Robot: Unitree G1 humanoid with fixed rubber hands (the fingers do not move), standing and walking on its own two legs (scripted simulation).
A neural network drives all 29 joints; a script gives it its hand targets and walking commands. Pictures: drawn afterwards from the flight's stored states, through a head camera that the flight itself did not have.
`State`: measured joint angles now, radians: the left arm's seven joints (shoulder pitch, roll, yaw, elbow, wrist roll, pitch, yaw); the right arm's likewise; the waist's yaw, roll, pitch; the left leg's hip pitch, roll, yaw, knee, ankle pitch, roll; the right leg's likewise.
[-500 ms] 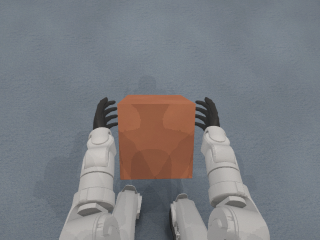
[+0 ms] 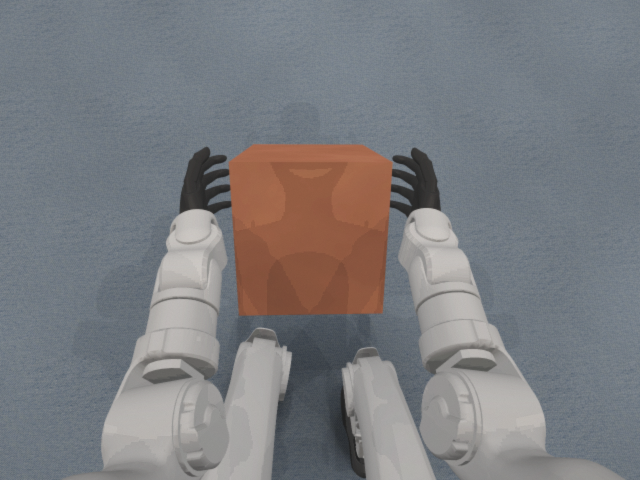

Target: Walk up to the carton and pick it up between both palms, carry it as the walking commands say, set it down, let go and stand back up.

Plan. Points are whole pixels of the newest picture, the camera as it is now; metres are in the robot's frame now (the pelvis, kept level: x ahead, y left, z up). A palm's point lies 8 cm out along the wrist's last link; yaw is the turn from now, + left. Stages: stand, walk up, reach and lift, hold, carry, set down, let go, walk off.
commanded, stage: set down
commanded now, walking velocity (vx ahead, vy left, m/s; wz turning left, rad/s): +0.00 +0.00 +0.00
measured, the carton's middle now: (309, 217) +0.47 +0.04 -0.21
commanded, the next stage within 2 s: none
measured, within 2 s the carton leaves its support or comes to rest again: neither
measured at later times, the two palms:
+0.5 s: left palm (212, 215) +0.44 +0.19 -0.17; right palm (400, 215) +0.47 -0.09 -0.16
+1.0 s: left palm (222, 215) +0.47 +0.19 -0.25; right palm (386, 216) +0.50 -0.09 -0.25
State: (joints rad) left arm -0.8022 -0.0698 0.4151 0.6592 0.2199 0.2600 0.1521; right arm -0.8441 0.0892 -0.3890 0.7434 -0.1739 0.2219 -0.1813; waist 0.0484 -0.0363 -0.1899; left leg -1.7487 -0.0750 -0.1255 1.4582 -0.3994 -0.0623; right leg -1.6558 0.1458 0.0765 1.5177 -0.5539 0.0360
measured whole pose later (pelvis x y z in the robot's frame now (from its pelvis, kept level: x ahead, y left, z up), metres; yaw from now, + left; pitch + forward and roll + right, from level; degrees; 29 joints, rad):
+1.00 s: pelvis -0.03 +0.00 -0.13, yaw -2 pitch +45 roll -2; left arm -1.16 0.07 0.41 0.75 0.17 0.29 0.14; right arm -1.22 -0.05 -0.37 0.86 -0.13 0.24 -0.21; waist 0.07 -0.04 0.02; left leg -2.20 -0.12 -0.12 1.87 -0.44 -0.09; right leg -2.11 0.20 0.07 1.94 -0.62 0.08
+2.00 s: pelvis -0.01 +0.00 -0.17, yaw -4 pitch +46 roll -1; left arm -1.32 0.13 0.57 0.78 0.24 0.23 -0.04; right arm -1.40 -0.06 -0.44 0.88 -0.19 0.18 -0.11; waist 0.09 -0.05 0.13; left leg -2.32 -0.07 -0.09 2.04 -0.52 -0.08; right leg -2.24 0.22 0.06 2.10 -0.66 0.08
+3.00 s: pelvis +0.00 +0.01 -0.18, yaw -4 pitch +47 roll +0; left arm -1.33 0.15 0.61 0.82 0.25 0.17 -0.06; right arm -1.43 -0.09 -0.43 0.93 -0.22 0.13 -0.07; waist 0.08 -0.04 0.15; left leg -2.33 -0.05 -0.06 2.07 -0.56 -0.06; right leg -2.26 0.19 0.06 2.13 -0.69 0.07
